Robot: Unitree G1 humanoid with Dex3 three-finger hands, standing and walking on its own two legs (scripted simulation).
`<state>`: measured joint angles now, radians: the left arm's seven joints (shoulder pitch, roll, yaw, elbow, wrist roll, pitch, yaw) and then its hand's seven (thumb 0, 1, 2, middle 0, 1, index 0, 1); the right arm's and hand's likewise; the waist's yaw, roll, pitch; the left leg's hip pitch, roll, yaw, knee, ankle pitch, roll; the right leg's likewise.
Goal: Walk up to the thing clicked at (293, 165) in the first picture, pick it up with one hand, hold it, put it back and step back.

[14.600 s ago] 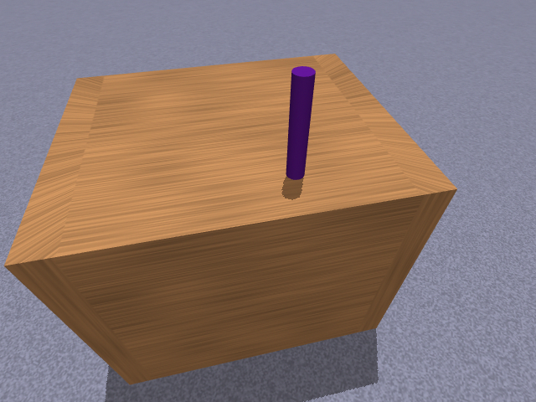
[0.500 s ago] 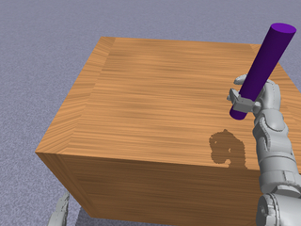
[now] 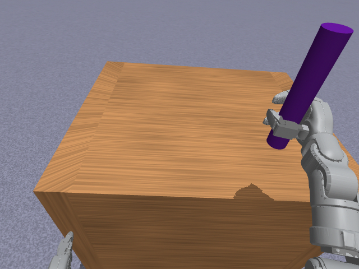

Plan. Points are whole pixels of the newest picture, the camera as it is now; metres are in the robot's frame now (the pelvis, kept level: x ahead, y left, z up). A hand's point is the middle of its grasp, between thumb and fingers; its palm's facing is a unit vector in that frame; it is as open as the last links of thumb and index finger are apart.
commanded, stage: lift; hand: right
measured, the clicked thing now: (300, 97) +0.38 -0.19 +0.27
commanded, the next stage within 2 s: hold in 0.52 s
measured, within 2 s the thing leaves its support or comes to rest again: neither
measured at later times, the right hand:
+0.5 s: hand (292, 114) +0.35 -0.17 +0.25, palm faces +0.16 +0.99 -0.02, open 5.5 cm
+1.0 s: hand (301, 108) +0.33 -0.17 +0.28, palm faces +0.14 +0.99 -0.03, open 5.5 cm
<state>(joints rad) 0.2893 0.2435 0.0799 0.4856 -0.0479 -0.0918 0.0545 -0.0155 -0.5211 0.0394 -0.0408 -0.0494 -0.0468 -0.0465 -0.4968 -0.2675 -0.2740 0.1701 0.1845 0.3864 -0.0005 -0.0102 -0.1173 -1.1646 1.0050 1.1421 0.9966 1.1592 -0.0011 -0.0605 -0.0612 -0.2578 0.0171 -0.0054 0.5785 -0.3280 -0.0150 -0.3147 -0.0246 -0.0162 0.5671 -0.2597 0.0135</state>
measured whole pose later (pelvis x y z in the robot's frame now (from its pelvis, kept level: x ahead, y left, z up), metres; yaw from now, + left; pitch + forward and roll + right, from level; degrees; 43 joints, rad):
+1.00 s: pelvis -0.01 +0.00 +0.00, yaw -1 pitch -2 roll +0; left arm 0.24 0.26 0.09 0.64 -0.04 -0.21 0.06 -0.02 -0.54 0.05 -0.05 -0.05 -0.05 -0.05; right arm -0.49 -0.30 -0.31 -0.10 0.23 0.70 0.04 -0.01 -0.12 -1.16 1.01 1.14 1.00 1.16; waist -0.02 -0.09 -0.08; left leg -0.21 0.02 0.01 0.56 -0.32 -0.01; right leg -0.27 -0.02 0.00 0.54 -0.24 0.02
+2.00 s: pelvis -0.01 +0.00 +0.00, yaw -1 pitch -2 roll +0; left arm 0.23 0.26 0.07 0.66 -0.05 -0.23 0.07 -0.02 -0.54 0.05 -0.05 -0.05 -0.05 -0.06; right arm -0.51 -0.30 -0.31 -0.14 0.24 0.78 0.02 -0.01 -0.12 -1.16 1.01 1.14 1.00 1.16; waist -0.02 -0.09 -0.08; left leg -0.20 0.02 0.01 0.56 -0.32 -0.01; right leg -0.26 -0.02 0.00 0.54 -0.24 0.02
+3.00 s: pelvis -0.01 +0.00 +0.00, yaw -1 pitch -2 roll +0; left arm 0.23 0.26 0.07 0.67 -0.05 -0.23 0.08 -0.02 -0.54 0.05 -0.05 -0.05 -0.06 -0.05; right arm -0.52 -0.29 -0.30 -0.16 0.24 0.77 0.01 -0.01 -0.12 -1.16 1.01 1.14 1.00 1.16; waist -0.02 -0.09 -0.08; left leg -0.20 0.02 0.01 0.56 -0.32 -0.01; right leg -0.26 -0.02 0.00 0.54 -0.24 0.02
